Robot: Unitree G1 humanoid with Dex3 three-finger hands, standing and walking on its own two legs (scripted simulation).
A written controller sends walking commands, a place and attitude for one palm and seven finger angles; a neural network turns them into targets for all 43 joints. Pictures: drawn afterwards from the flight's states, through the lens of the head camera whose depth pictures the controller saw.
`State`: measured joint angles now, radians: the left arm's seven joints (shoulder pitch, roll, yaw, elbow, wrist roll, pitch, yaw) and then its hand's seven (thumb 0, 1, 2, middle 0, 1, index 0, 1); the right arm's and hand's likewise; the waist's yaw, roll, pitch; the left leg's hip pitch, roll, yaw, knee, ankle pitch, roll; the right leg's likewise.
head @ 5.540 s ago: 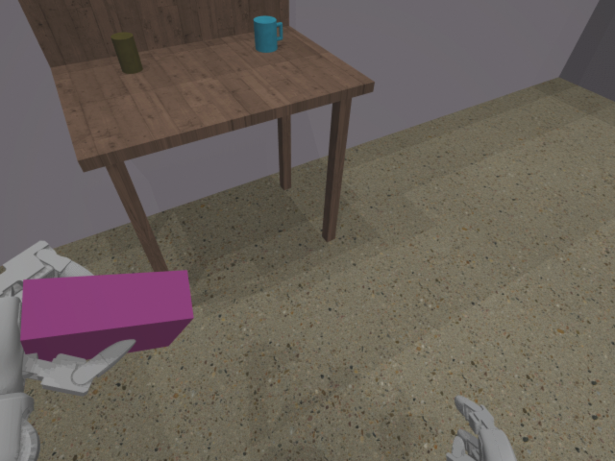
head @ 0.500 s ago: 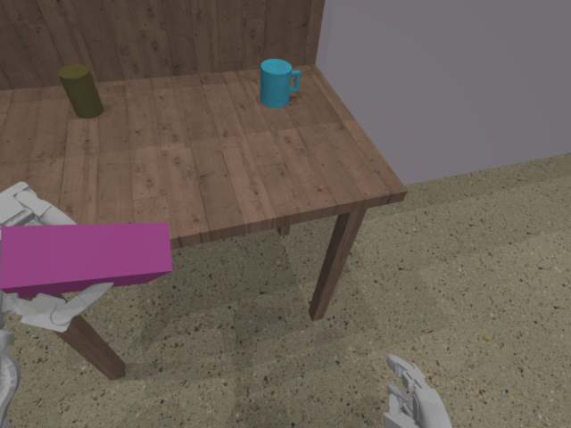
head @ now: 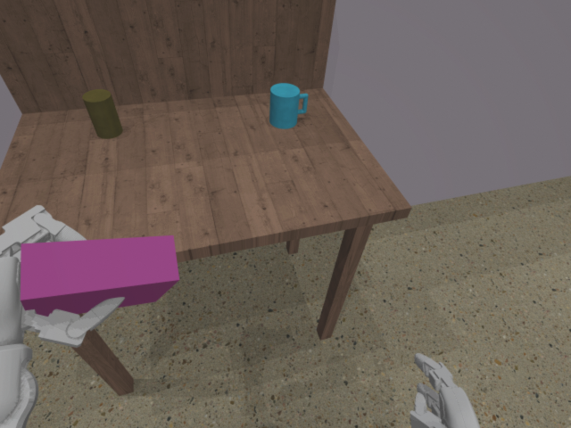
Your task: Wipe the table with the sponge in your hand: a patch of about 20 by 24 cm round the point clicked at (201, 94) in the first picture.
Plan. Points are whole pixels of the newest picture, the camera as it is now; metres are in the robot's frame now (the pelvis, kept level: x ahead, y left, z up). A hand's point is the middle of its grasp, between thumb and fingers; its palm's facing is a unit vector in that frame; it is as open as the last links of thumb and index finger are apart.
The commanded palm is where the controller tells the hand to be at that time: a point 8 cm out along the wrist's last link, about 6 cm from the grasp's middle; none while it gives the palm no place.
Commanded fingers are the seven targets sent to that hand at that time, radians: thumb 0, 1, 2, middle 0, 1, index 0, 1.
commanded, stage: come to a stop and stand still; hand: left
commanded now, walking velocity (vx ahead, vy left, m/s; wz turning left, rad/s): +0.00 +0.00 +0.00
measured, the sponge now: (124, 275) +0.24 +0.21 +0.14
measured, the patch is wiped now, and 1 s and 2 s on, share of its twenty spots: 0.00 0.00 0.00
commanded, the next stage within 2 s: look again from close up in 0.68 s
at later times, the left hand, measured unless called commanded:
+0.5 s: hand (118, 256) +0.25 +0.22 +0.15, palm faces +0.39 -0.84 -0.38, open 9.1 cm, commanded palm +0.20 +0.25 +0.17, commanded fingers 0.00 0.10 1.30 -1.20 -1.60 -1.20 -1.60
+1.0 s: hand (116, 258) +0.25 +0.23 +0.15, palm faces +0.40 -0.84 -0.38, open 9.1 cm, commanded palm +0.19 +0.26 +0.17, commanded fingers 0.00 0.10 1.30 -1.20 -1.60 -1.20 -1.60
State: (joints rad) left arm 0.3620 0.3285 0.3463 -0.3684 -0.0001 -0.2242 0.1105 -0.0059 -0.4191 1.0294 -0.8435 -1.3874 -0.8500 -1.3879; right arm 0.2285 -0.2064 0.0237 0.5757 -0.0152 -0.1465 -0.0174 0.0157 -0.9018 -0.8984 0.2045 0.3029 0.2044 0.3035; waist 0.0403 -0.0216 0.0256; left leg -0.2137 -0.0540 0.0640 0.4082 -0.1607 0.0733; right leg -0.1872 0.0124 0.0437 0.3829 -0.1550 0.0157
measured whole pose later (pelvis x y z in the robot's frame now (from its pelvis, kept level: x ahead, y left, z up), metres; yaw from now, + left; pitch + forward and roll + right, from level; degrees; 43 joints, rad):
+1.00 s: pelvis +0.04 -0.03 +0.01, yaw +2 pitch +0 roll -1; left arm 0.45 0.36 0.33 -0.41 -0.06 -0.16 0.11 -0.01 -0.42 1.03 -0.84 -1.39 -0.85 -1.39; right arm 0.22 -0.21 0.02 0.57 0.00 -0.05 -0.05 0.02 -0.90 -0.90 0.20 0.30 0.20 0.30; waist 0.02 0.01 0.01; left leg -0.18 -0.03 0.02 0.36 -0.18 0.04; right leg -0.12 0.04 0.00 0.28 -0.16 -0.02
